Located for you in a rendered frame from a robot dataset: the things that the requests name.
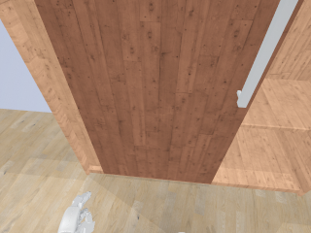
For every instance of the robot left hand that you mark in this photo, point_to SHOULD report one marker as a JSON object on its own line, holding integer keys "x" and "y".
{"x": 71, "y": 220}

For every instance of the wardrobe door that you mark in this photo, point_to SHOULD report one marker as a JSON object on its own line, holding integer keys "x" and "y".
{"x": 34, "y": 27}
{"x": 156, "y": 81}

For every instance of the handle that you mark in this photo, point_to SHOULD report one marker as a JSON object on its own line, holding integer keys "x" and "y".
{"x": 269, "y": 43}

